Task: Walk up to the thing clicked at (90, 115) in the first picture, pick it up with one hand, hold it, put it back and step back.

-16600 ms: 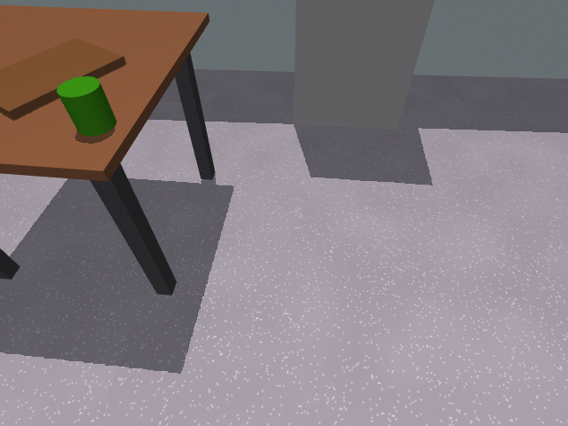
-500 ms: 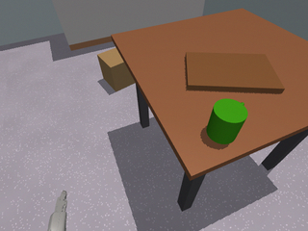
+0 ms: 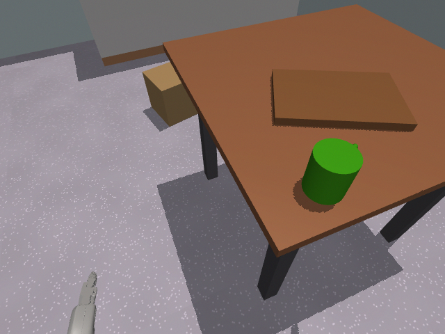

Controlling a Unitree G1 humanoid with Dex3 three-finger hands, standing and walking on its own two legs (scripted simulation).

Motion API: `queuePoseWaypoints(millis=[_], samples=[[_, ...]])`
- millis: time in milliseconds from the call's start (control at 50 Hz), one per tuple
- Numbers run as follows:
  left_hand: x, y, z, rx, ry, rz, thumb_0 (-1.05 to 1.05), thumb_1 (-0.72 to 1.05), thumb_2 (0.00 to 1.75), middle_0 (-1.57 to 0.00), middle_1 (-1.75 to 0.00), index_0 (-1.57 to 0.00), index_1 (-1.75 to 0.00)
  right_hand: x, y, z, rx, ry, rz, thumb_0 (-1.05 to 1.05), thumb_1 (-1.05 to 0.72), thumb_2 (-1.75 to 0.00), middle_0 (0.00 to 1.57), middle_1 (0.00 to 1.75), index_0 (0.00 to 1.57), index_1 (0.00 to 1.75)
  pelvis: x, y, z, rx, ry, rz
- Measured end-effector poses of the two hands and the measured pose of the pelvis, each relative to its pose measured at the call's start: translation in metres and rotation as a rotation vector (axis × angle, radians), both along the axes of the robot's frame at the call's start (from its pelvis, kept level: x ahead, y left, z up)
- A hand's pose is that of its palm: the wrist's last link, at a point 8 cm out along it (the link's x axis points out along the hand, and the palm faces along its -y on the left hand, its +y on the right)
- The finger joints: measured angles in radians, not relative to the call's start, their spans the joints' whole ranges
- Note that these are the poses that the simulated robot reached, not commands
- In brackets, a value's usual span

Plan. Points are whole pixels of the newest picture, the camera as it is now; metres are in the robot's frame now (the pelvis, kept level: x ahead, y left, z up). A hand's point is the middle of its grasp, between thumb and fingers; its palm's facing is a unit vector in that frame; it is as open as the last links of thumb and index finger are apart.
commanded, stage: approach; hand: right
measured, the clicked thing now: (334, 168) +0.43 -0.21 +0.04
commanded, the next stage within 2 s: close in in 0.06 s
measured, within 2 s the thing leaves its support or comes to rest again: leaves its support in 2.00 s
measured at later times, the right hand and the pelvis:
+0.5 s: hand (369, 180) +0.38 -0.25 +0.07, palm faces +0.15 +0.99 +0.03, open 17.6 cm; pelvis -0.01 +0.00 -0.02, yaw +2 degrees
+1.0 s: hand (343, 185) +0.37 -0.21 +0.06, palm faces +0.19 +0.98 +0.03, open 17.3 cm; pelvis -0.01 +0.01 -0.02, yaw +2 degrees
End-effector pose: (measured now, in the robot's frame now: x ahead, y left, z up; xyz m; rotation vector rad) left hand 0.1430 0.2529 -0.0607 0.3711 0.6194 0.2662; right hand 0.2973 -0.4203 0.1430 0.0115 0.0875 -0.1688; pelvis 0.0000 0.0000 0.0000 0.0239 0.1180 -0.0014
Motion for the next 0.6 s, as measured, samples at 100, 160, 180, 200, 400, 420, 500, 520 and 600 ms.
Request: queuePoseWaypoints(millis=[100, 160, 180, 200, 400, 420, 500, 520, 600], samples=[[-0.007, 0.007, -0.005, 0.006, 0.028, 0.019, -0.01, -0.53, 0.05, -0.07, -0.06, -0.06, -0.05, 0.018, 0.03, -0.036, 0.034, 0.011, 0.037, -0.02, 0.59, -0.05, 0.03, 0.05, 0.05, 0.04, -0.001, 0.001, -0.004, 0.0, 0.017, 0.009], [-0.01, 0.008, -0.006, 0.005, 0.034, 0.028, -0.01, -0.53, 0.05, -0.07, -0.06, -0.07, -0.05, 0.028, 0.046, -0.055, 0.042, 0.007, 0.038, -0.02, 0.59, -0.05, 0.03, 0.05, 0.05, 0.04, -0.003, 0.003, -0.007, 0.001, 0.029, 0.014], [-0.011, 0.008, -0.006, 0.005, 0.032, 0.03, -0.01, -0.52, 0.05, -0.07, -0.06, -0.07, -0.05, 0.032, 0.052, -0.059, 0.042, -0.006, 0.041, -0.02, 0.59, -0.05, 0.03, 0.05, 0.05, 0.05, -0.004, 0.003, -0.008, 0.001, 0.032, 0.016], [-0.012, 0.008, -0.006, 0.004, 0.03, 0.032, -0.01, -0.52, 0.04, -0.07, -0.06, -0.07, -0.05, 0.036, 0.056, -0.064, 0.046, -0.012, 0.042, -0.02, 0.59, -0.05, 0.03, 0.05, 0.05, 0.05, -0.004, 0.004, -0.009, 0.001, 0.035, 0.018], [-0.023, 0.006, -0.013, -0.035, 0.05, 0.062, -0.01, -0.52, 0.04, -0.07, -0.06, -0.08, -0.05, 0.052, 0.098, -0.082, 0.021, -0.051, 0.022, -0.02, 0.57, -0.05, 0.03, 0.05, 0.04, 0.04, -0.008, 0.002, -0.017, 0.007, 0.053, 0.034], [-0.023, 0.005, -0.013, -0.044, 0.049, 0.062, -0.01, -0.52, 0.04, -0.07, -0.06, -0.08, -0.05, 0.052, 0.102, -0.082, 0.018, -0.053, 0.025, -0.02, 0.57, -0.05, 0.03, 0.05, 0.04, 0.04, -0.008, 0.002, -0.017, 0.007, 0.051, 0.034], [-0.021, 0.001, -0.013, -0.075, 0.035, 0.07, -0.01, -0.52, 0.04, -0.07, -0.06, -0.08, -0.05, 0.05, 0.115, -0.078, 0.016, -0.066, 0.022, -0.02, 0.57, -0.05, 0.03, 0.05, 0.04, 0.04, -0.008, 0.0, -0.017, 0.004, 0.04, 0.035], [-0.02, 0.001, -0.011, -0.08, 0.024, 0.069, -0.01, -0.52, 0.04, -0.07, -0.06, -0.08, -0.05, 0.049, 0.118, -0.078, 0.015, -0.064, 0.02, -0.02, 0.57, -0.05, 0.03, 0.05, 0.04, 0.04, -0.009, 0.0, -0.016, 0.003, 0.036, 0.035], [-0.017, -0.001, -0.004, -0.095, -0.006, 0.059, -0.01, -0.52, 0.04, -0.07, -0.06, -0.08, -0.05, 0.044, 0.127, -0.079, 0.019, -0.063, 0.006, -0.02, 0.57, -0.06, 0.03, 0.05, 0.04, 0.05, -0.009, 0.001, -0.016, -0.001, 0.026, 0.034]])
